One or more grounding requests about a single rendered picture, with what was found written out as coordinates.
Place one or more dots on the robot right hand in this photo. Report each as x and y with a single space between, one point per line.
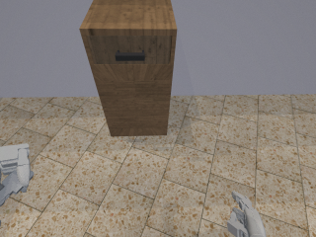
250 220

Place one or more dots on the robot left hand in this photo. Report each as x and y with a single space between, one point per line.
15 162

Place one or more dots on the drawer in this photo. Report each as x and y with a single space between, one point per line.
156 49

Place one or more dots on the handle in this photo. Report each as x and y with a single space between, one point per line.
130 56

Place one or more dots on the cabinet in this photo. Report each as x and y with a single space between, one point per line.
135 97

